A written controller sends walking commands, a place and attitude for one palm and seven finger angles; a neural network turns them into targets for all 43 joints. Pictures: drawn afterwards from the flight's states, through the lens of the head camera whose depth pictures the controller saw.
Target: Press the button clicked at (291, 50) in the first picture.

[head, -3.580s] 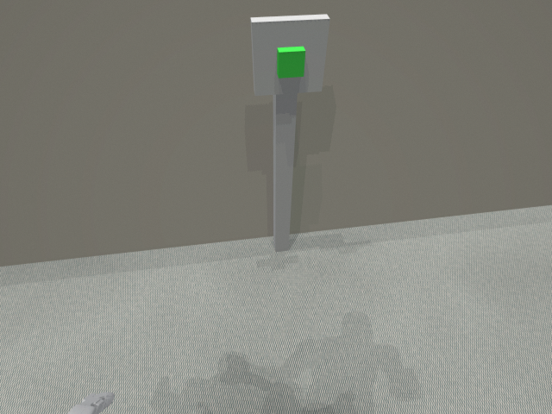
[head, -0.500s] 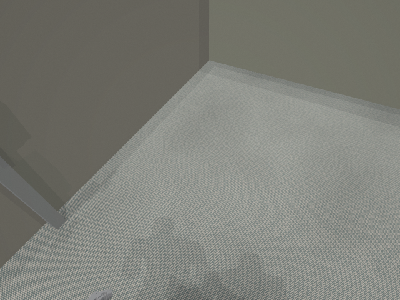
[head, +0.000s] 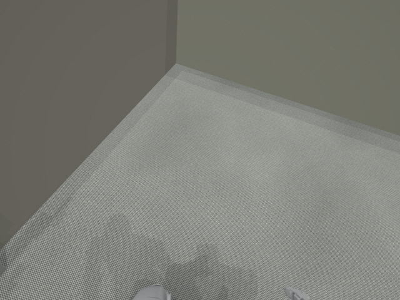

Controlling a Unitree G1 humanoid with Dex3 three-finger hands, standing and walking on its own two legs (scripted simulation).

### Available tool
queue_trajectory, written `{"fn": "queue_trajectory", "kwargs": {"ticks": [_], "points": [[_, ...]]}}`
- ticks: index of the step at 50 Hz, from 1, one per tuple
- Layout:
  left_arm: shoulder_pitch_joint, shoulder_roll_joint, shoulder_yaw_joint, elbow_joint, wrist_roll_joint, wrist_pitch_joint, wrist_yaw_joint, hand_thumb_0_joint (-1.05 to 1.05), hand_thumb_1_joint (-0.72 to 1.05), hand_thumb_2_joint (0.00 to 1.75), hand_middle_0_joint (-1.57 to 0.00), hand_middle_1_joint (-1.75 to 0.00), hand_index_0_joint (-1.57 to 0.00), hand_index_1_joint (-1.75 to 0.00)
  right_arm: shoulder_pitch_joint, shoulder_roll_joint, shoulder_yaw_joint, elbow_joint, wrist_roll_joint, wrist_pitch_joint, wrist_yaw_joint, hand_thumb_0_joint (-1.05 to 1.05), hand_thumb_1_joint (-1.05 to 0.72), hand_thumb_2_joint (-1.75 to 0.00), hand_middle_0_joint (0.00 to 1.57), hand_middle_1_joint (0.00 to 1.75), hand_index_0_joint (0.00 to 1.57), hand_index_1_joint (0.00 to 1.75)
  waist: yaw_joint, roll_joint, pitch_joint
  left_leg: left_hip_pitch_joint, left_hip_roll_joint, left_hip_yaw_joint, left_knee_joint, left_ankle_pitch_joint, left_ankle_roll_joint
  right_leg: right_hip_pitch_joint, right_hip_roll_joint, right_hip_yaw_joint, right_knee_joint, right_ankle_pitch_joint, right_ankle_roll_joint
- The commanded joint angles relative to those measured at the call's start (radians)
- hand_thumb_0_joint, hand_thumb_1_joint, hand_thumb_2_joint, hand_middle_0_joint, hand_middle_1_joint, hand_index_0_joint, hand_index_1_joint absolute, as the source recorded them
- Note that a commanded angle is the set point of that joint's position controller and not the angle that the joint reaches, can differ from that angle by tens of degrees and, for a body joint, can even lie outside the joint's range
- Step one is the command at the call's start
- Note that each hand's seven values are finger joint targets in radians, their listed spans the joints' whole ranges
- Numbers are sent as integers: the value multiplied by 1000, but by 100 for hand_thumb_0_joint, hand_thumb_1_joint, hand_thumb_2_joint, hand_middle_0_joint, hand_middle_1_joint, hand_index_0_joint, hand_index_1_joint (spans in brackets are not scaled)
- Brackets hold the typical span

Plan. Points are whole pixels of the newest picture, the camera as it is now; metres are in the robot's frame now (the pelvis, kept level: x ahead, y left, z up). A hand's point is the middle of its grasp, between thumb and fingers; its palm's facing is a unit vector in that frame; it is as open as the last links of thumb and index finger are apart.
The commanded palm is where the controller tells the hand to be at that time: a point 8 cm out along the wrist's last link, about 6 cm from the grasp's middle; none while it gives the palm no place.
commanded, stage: walk to a spot facing it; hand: left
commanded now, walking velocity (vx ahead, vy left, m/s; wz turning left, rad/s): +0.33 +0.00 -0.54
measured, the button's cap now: out of the picture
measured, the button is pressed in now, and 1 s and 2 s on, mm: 0 0 0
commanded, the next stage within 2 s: turn to face it in 0.48 s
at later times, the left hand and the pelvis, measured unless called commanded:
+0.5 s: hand (141, 235) +0.28 +0.16 -0.15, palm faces -0.22 -0.96 -0.15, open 7.4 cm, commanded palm none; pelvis +0.15 +0.01 +0.02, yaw -14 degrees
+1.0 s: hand (159, 208) +0.36 +0.13 -0.15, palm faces -0.13 -0.98 -0.16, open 7.3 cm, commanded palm none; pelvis +0.22 -0.01 +0.01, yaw -9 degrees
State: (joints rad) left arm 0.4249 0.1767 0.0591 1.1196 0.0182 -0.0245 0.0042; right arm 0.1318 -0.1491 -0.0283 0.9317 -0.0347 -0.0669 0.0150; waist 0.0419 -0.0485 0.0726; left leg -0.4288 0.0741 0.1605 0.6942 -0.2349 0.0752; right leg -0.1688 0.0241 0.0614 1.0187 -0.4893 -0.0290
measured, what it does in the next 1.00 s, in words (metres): walks ahead: right foot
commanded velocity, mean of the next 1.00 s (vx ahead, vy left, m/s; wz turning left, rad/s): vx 0.05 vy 0.00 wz -0.06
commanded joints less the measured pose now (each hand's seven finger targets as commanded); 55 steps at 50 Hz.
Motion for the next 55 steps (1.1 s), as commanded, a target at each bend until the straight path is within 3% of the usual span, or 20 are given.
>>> {"fn": "queue_trajectory", "kwargs": {"ticks": [1,4,11,17,24,27,29,30,31,32,33,36,38,42,47,51,52,53,54,55], "points": [[-51,66,24,-98,8,-20,-23,0,90,90,-20,-30,-20,-30,162,-140,-36,13,12,-14,-38,0,-90,-90,20,30,20,30,-60,154,1,214,313,-368,-520,-177,-27,-387,-119,-8,314,203,-5],[7,17,28,-83,14,21,-23,0,90,90,-20,-30,-20,-30,184,-97,-28,41,16,-29,-43,0,-90,-90,20,30,20,30,-13,158,-6,142,245,-169,-516,-3,-91,-340,-108,-22,279,276,14],[-85,25,56,-142,17,53,-31,0,90,90,-20,-30,-20,-30,246,-87,-38,55,26,-31,-51,0,-90,-90,20,30,20,30,-11,146,26,240,236,-40,-527,130,-107,-547,-129,-34,245,427,55],[-212,20,47,-192,12,58,-31,0,90,90,-20,-30,-20,-30,330,-102,-32,87,19,-20,-59,0,-90,-90,20,30,20,30,-48,144,27,396,260,37,-422,557,-48,-588,-122,-110,81,364,73],[-355,1,31,-247,9,47,-31,0,90,90,-20,-30,-20,-30,374,-115,-46,116,3,14,-57,0,-90,-90,20,30,20,30,-96,172,31,466,300,114,-314,695,33,-465,-86,-206,-219,213,36],[-263,32,35,-239,13,31,-25,0,90,90,-20,-30,-20,-30,334,-154,-62,92,10,22,-52,0,-90,-90,20,30,20,30,-46,210,-67,494,312,150,-137,892,15,-302,-31,-236,-327,189,3],[-71,99,51,-188,18,-1,-17,0,90,90,-20,-30,-20,-30,299,-164,-64,62,26,25,-38,0,-90,-90,20,30,20,30,53,118,-204,312,275,167,204,728,-57,76,-64,-178,-535,445,-34],[13,198,66,-163,19,-19,1,0,90,90,-20,-30,-20,-30,336,-86,-47,37,38,26,-32,0,-90,-90,20,30,20,30,59,-146,-341,-41,100,151,478,-93,-126,419,-358,214,-514,994,-156],[35,227,64,-147,-11,-12,18,0,90,90,-20,-30,-20,-30,286,-67,-40,20,39,36,-45,0,-90,-90,20,30,20,30,56,-158,-388,-120,21,4,664,-427,-139,408,-475,309,-521,1322,-259],[-28,191,52,-154,-9,-5,30,0,90,90,-20,-30,-20,-30,256,-54,-36,26,36,45,-51,0,-90,-90,20,30,20,30,36,-42,-308,-118,55,-97,667,-358,-122,312,-451,183,-544,1221,-272],[-97,154,40,-176,-5,-11,33,0,90,90,-20,-30,-20,-30,256,-28,-27,35,29,54,-46,0,-90,-90,20,30,20,30,6,-51,-262,-124,65,-130,651,-283,-125,220,-402,148,-582,1101,-223],[-220,71,1,-168,-2,-24,37,0,90,90,-20,-30,-20,-30,300,-6,-22,103,17,80,-44,0,-90,-90,20,30,20,30,-79,35,-116,14,71,-153,491,-166,-124,-71,-309,-28,-667,924,-125],[-262,76,-3,-173,0,-22,33,0,90,90,-20,-30,-20,-30,336,0,-18,122,21,101,-43,0,-90,-90,20,30,20,30,-110,-8,-78,54,59,-137,397,-149,-134,-143,-292,-123,-689,826,-108],[-237,93,14,-177,4,-3,32,0,90,90,-20,-30,-20,-30,241,-30,-31,78,19,109,-32,0,-90,-90,20,30,20,30,-67,-63,-39,4,39,-105,329,-157,-141,-111,-322,-123,-722,632,-130],[-222,141,38,-191,14,14,35,0,90,90,-20,-30,-20,-30,114,-55,-39,9,19,102,-16,0,-90,-90,20,30,20,30,-23,-98,-29,-7,38,-77,168,-217,-137,-46,-385,-129,-669,571,-138],[-232,155,49,-204,8,25,31,0,90,90,-20,-30,-20,-30,155,-78,-47,-9,15,93,-9,0,-90,-90,20,30,20,30,-51,-28,-88,123,15,-47,-92,-63,-121,-33,-371,-203,-517,514,-66],[-225,143,48,-213,-1,32,30,0,90,90,-20,-30,-20,-30,209,-112,-58,2,13,87,-8,0,-90,-90,20,30,20,30,-80,84,-115,231,42,-103,-223,78,-102,-107,-334,-239,-387,405,-18],[-208,88,42,-245,-10,39,23,0,90,90,-20,-30,-20,-30,251,-214,-77,-5,4,77,-12,0,-90,-90,20,30,20,30,-94,388,-127,316,262,-444,-333,377,7,-314,-187,-287,-165,67,72],[-276,80,30,-287,-3,45,23,0,90,90,-20,-30,-20,-30,282,-268,-87,-2,4,82,-21,0,-90,-90,20,30,20,30,-120,410,-110,312,390,-583,-381,581,127,-416,-115,-200,47,-191,97],[-293,95,37,-288,4,50,22,0,90,90,-20,-30,-20,-30,263,-256,-88,1,3,82,-27,0,-90,-90,20,30,20,30,-109,275,-131,277,365,-524,-383,413,142,-401,-133,-113,143,-116,80]]}}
